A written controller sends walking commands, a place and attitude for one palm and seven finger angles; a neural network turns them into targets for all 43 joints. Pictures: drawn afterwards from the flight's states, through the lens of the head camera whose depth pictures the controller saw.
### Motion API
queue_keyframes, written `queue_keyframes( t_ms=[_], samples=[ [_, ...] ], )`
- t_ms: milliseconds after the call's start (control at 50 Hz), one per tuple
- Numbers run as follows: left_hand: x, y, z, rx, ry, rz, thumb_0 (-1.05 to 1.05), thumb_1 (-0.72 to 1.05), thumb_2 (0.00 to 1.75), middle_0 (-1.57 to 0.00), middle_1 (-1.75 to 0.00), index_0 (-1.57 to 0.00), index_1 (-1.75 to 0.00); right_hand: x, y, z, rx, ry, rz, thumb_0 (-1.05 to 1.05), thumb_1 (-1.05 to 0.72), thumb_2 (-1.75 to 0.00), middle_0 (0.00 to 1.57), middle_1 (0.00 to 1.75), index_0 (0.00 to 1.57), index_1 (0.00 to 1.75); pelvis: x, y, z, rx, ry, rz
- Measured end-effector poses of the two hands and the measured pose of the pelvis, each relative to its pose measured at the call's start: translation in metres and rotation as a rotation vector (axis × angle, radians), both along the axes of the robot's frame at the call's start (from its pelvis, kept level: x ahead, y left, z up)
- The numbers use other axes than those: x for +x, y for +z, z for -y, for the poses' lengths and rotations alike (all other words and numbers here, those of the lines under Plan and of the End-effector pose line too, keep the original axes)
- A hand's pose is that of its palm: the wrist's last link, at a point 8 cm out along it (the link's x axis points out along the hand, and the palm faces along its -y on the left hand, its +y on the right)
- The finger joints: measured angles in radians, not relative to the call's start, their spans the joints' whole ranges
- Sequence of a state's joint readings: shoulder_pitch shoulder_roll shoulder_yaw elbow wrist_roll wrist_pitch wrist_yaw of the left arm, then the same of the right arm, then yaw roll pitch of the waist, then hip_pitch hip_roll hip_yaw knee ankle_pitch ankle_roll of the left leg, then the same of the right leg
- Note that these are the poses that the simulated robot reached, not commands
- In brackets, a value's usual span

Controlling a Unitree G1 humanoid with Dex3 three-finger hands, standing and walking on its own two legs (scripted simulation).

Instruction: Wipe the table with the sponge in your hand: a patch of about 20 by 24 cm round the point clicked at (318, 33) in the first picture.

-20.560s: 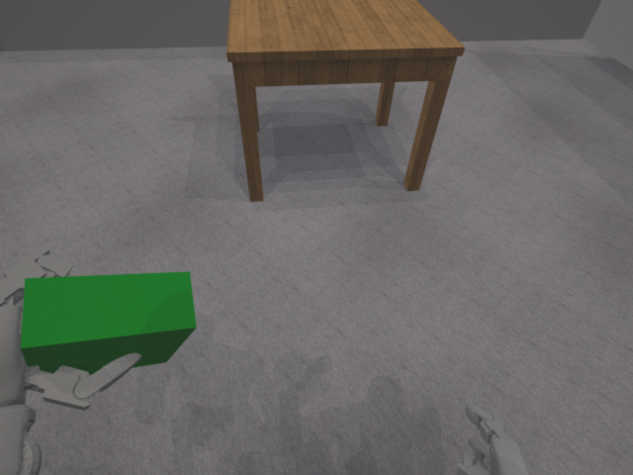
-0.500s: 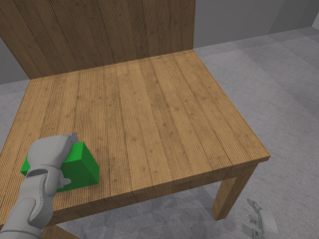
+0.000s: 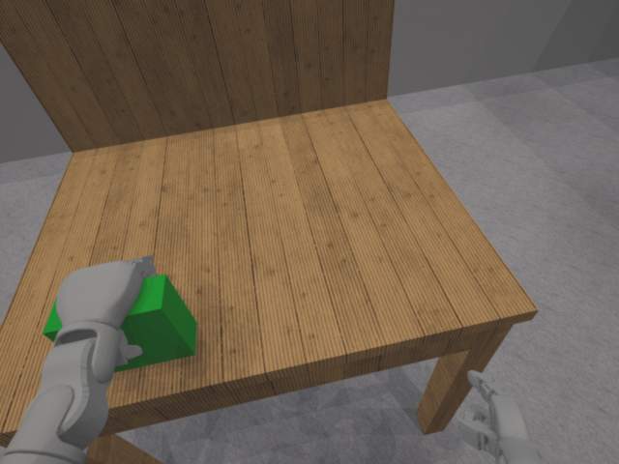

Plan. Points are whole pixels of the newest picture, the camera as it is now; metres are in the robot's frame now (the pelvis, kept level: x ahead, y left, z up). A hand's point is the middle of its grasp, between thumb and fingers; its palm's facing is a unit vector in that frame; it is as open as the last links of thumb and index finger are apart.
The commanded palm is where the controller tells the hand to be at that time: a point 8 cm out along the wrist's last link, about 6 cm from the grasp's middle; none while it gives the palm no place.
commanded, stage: lower the sponge onto the table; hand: left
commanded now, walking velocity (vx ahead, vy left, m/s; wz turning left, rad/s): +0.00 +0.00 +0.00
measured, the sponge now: (136, 335) +0.25 +0.30 +0.02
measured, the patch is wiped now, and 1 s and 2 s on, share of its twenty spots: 0.00 0.00 0.10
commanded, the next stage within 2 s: wipe forward along the first lane in 1.30 s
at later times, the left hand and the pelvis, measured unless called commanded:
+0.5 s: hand (123, 321) +0.25 +0.30 +0.05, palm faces -0.06 -0.07 -1.00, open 9.6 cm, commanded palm +0.22 +0.30 +0.11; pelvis +0.00 +0.00 +0.00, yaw +0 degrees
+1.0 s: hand (129, 328) +0.25 +0.30 +0.03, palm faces -0.08 -0.07 -0.99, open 9.6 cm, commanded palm +0.23 +0.30 +0.09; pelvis +0.00 +0.00 +0.00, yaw -1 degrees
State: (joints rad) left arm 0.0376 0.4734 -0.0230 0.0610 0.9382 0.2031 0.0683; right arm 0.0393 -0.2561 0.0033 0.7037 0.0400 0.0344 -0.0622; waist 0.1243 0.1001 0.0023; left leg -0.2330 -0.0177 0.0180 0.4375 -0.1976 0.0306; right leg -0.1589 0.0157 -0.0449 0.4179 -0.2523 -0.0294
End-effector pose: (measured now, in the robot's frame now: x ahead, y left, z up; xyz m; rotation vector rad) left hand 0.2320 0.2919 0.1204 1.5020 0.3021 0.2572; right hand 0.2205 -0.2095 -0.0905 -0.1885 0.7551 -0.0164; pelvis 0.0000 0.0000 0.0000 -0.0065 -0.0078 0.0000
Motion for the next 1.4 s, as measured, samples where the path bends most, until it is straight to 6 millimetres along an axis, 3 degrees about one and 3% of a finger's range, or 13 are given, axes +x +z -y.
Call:
queue_keyframes(
  t_ms=[180, 680, 920, 1100, 1400],
  samples=[
    [0.002, 0.0, -0.002, -0.01, 0.033, -0.023, -0.01, -0.45, 1.04, -0.77, -1.36, -0.78, -1.37, -0.002, 0.0, -0.003, 0.014, 0.003, -0.01, 0.01, -0.9, -0.9, 0.2, 0.3, 0.2, 0.3, 0.0, 0.001, -0.001, 0.002, -0.002, 0.002],
    [-0.01, -0.021, -0.01, -0.017, 0.035, -0.058, -0.01, -0.45, 1.04, -0.77, -1.36, -0.78, -1.37, -0.017, -0.003, 0.014, -0.026, -0.039, -0.034, 0.01, -0.9, -0.9, 0.2, 0.3, 0.2, 0.3, -0.003, -0.001, -0.001, -0.003, -0.006, -0.005],
    [0.0, -0.031, -0.003, -0.019, 0.005, -0.052, -0.01, -0.45, 1.04, -0.77, -1.36, -0.78, -1.37, -0.021, -0.005, 0.01, -0.016, -0.047, -0.034, 0.01, -0.9, -0.9, 0.2, 0.3, 0.2, 0.3, -0.006, -0.001, -0.002, -0.004, -0.006, -0.018],
    [-0.002, -0.04, -0.014, -0.018, 0.052, -0.084, -0.01, -0.45, 1.04, -0.77, -1.36, -0.78, -1.37, -0.027, -0.007, 0.015, -0.022, -0.064, -0.057, 0.01, -0.9, -0.9, 0.2, 0.3, 0.2, 0.3, -0.003, -0.002, -0.002, -0.005, -0.007, -0.026],
    [0.003, -0.044, -0.012, -0.006, 0.043, -0.069, -0.01, -0.45, 1.04, -0.77, -1.36, -0.78, -1.37, -0.029, -0.014, 0.016, -0.019, -0.074, -0.08, 0.01, -0.9, -0.9, 0.2, 0.3, 0.2, 0.3, -0.001, -0.004, -0.004, -0.006, -0.002, -0.05]
  ],
)
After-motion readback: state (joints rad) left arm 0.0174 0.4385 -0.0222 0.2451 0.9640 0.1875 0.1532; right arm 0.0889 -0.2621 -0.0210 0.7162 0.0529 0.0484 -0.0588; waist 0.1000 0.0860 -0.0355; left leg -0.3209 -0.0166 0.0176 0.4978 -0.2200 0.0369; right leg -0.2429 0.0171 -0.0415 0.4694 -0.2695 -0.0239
